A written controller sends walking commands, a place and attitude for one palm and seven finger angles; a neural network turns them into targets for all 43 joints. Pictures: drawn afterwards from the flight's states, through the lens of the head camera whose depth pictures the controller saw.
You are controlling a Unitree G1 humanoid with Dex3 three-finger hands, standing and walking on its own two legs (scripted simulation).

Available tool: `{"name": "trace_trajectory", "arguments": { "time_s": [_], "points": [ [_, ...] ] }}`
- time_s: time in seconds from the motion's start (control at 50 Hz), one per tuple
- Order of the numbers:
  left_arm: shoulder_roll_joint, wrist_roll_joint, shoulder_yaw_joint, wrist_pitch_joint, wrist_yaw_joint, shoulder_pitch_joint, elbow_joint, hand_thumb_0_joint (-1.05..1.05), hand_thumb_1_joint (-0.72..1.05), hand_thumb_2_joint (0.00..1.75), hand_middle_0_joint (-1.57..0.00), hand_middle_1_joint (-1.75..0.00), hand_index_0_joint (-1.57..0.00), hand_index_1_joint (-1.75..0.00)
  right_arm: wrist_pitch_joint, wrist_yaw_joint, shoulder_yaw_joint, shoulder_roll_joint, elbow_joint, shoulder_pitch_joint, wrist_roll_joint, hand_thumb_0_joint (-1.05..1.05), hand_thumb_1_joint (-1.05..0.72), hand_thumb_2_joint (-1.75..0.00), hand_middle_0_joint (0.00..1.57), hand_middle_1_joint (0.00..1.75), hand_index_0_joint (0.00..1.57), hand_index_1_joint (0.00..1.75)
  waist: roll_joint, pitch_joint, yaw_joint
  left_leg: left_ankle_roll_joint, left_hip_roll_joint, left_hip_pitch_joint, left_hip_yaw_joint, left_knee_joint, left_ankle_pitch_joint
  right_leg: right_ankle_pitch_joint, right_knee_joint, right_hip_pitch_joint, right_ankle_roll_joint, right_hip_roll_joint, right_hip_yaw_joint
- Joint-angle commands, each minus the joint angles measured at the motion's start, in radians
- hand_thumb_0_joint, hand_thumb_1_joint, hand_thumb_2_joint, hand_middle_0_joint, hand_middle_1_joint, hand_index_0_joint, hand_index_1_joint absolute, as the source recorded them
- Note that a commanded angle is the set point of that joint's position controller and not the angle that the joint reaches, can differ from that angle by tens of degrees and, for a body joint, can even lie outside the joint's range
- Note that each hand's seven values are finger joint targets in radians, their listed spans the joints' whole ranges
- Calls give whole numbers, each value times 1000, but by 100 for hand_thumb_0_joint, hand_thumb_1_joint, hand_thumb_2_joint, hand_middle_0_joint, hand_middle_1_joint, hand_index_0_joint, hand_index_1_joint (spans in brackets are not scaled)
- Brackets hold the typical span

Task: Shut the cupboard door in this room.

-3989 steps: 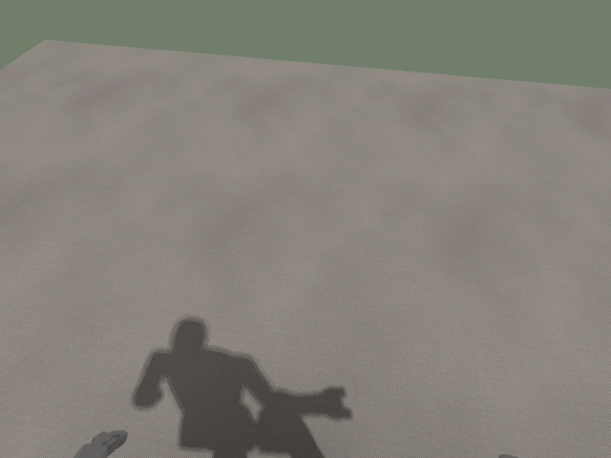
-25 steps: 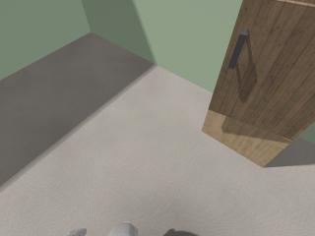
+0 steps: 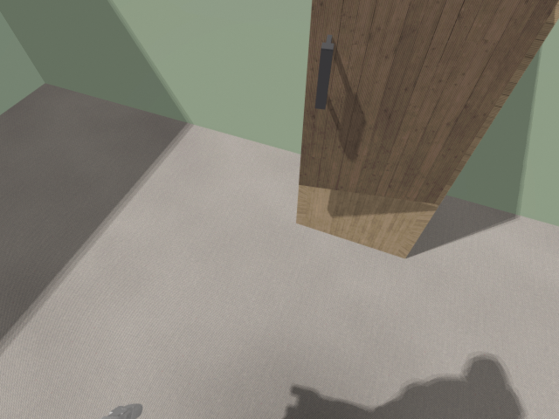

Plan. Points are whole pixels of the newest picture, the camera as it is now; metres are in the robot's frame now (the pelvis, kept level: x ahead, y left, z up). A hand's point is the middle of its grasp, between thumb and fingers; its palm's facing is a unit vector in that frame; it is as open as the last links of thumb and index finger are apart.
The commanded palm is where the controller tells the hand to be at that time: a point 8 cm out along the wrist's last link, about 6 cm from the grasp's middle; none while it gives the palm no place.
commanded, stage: turn to face it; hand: left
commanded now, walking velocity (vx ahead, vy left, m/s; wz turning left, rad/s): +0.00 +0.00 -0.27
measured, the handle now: (324, 72) +0.79 -0.06 +0.05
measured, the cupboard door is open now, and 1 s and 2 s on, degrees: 11 11 11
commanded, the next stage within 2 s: take the last steps up to it in 0.14 s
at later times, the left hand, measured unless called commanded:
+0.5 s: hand out of the picture +0.11 +0.19 -0.18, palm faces -0.11 -0.98 -0.15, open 7.4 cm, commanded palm none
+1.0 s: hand (269, 321) +0.30 +0.04 -0.16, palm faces -0.25 -0.95 -0.19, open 7.4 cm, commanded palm none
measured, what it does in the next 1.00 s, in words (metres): walks ahead: right foot, then left foot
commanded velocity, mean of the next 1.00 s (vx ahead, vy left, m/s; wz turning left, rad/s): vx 0.23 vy -0.09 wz -0.14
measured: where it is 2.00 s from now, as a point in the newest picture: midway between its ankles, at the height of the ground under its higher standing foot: (331, 384)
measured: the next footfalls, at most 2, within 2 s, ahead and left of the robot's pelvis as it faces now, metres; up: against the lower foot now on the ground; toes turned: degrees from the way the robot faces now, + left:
right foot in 0.02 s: +0.02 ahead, -0.12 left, +0.00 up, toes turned -4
left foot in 0.42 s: +0.10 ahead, +0.11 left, +0.00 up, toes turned -2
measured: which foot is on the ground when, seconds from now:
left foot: down 0.00-0.02, up 0.04-0.40, down 0.42-0.88, up 0.90-1.00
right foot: up 0.00-0.00, down 0.02-0.42, up 0.44-0.86, down 0.88-1.00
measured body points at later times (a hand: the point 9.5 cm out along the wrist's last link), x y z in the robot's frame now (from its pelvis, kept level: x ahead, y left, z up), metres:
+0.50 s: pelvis +0.05 +0.00 +0.00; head +0.06 +0.03 +0.45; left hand +0.11 +0.24 -0.17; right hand +0.05 -0.25 -0.13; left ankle +0.06 +0.11 -0.74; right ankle -0.01 -0.11 -0.69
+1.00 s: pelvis +0.17 -0.11 +0.00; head +0.21 -0.13 +0.45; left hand +0.31 +0.09 -0.15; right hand +0.06 -0.33 -0.16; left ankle +0.11 +0.04 -0.65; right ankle +0.19 -0.22 -0.73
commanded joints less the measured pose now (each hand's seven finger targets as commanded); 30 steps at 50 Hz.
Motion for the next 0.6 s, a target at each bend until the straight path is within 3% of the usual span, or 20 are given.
{"name": "trace_trajectory", "arguments": {
  "time_s": [0.0,0.02,0.04,0.06,0.08,0.12,0.16,0.22,0.3,0.32,0.34,0.36,0.38,0.4,0.42,0.44,0.46,0.48,0.52,0.58],
  "points": [
    [231,21,46,-55,27,172,-15,0,90,90,-20,-30,-20,-30,-4,1,-39,-96,-85,-9,20,0,-90,-90,20,30,20,30,-312,-170,78,-22,-45,-288,-1,290,-206,561,-385,390,-131,-300,385],
    [259,4,44,-54,37,207,-3,0,90,90,-20,-30,-20,-30,11,-8,-33,-116,-97,-62,15,0,-90,-90,20,30,20,30,-306,-156,102,-26,-75,-322,-123,467,-349,726,-372,294,-235,-389,458],
    [237,5,37,-52,43,168,-12,0,90,90,-20,-30,-20,-30,19,-7,-33,-107,-86,-45,18,0,-90,-90,20,30,20,30,-221,-126,72,-19,-59,-331,-187,558,-275,572,-381,234,-265,-366,394],
    [195,9,37,-57,49,115,-18,0,90,90,-20,-30,-20,-30,18,-8,-36,-105,-68,-49,13,0,-90,-90,20,30,20,30,-276,-95,49,-22,-59,-381,-206,592,-226,576,-383,228,-243,-302,387],
    [168,6,27,-59,52,79,-21,0,90,90,-20,-30,-20,-30,18,-7,-39,-118,-45,-36,11,0,-90,-90,20,30,20,30,-279,-88,30,-31,-52,-385,-215,615,-171,611,-370,233,-228,-271,342],
    [133,2,14,-66,56,58,-28,0,90,90,-20,-30,-20,-30,13,0,-34,-107,-22,-13,10,0,-90,-90,20,30,20,30,-198,-119,9,-42,-51,-336,-210,582,-92,709,-335,235,-204,-221,239],
    [135,4,16,-71,56,68,-24,0,90,90,-20,-30,-20,-30,17,0,-31,-92,-13,-5,11,0,-90,-90,20,30,20,30,-174,-143,7,-49,-64,-297,-195,515,-77,715,-330,235,-204,-211,213],
    [137,9,20,-68,57,91,-11,0,90,90,-20,-30,-20,-30,17,0,-27,-78,-13,-30,13,0,-90,-90,20,30,20,30,-157,-133,22,-50,-81,-268,-181,408,-76,645,-344,232,-219,-212,239],
    [143,17,30,-63,44,83,6,0,90,90,-20,-30,-20,-30,-7,-1,-25,-67,-20,-23,6,0,-90,-90,20,30,20,30,-202,-110,24,-37,-95,-173,-142,179,-112,306,-375,192,-236,-197,300],
    [145,14,31,-63,38,74,6,0,90,90,-20,-30,-20,-30,-16,-3,-24,-70,-8,8,4,0,-90,-90,20,30,20,30,-198,-108,11,-32,-104,-111,-127,96,-74,224,-363,161,-227,-176,301],
    [138,10,32,-61,35,52,5,0,90,90,-20,-30,-20,-30,-27,-6,-23,-73,10,64,1,0,-90,-90,20,30,20,30,-183,-99,-21,-27,-111,-1,-111,-12,5,118,-334,84,-202,-150,285],
    [110,2,26,-58,30,41,7,0,90,90,-20,-30,-20,-30,-38,-9,-25,-94,36,122,0,0,-90,-90,20,30,20,30,-114,-98,-50,-24,-106,164,-117,-128,68,1,-273,-46,-163,-100,252],
    [39,-4,12,-55,23,55,-4,0,90,90,-20,-30,-20,-30,-49,-16,-42,-177,59,200,-10,0,-90,-90,20,30,20,30,133,-101,-80,23,79,281,-377,-261,-105,-116,-58,-215,-105,11,170],
    [8,2,1,-55,16,32,-38,0,90,90,-20,-30,-20,-30,-48,-22,-61,-266,61,284,-20,0,-90,-90,20,30,20,30,337,-80,-107,117,324,271,-718,-369,-261,-256,220,-363,-55,86,40],
    [54,17,14,-49,8,-29,-62,0,90,90,-20,-30,-20,-30,-40,-26,-60,-274,48,258,-18,0,-90,-90,20,30,20,30,200,-13,-104,179,383,157,-737,-428,-359,-200,355,-387,-67,13,133],
    [72,27,26,-50,-4,-17,-50,0,90,90,-20,-30,-20,-30,-45,-25,-47,-220,27,196,-17,0,-90,-90,20,30,20,30,119,27,-62,161,313,91,-642,-439,-333,-98,409,-374,-63,-15,134],
    [62,29,32,-48,-11,-2,-28,0,90,90,-20,-30,-20,-30,-49,-27,-40,-195,13,137,-18,0,-90,-90,20,30,20,30,152,47,-36,130,264,42,-571,-430,-273,-32,460,-366,-50,-22,121],
    [66,29,34,-48,-17,16,-13,0,90,90,-20,-30,-20,-30,-55,-28,-30,-163,5,108,-15,0,-90,-90,20,30,20,30,144,58,-18,112,229,28,-479,-419,-172,28,475,-353,-41,-34,122],
    [43,22,26,-45,-23,52,6,0,90,90,-20,-30,-20,-30,-70,-30,-20,-136,16,120,-9,0,-90,-90,20,30,20,30,138,28,-3,103,188,68,-334,-391,43,105,466,-339,-25,-34,108],
    [17,17,12,-42,-24,39,8,0,90,90,-20,-30,-20,-30,-76,-28,-27,-136,45,181,-5,0,-90,-90,20,30,20,30,118,-10,-14,130,178,157,-237,-362,174,149,401,-366,-10,-41,77]
  ]
}}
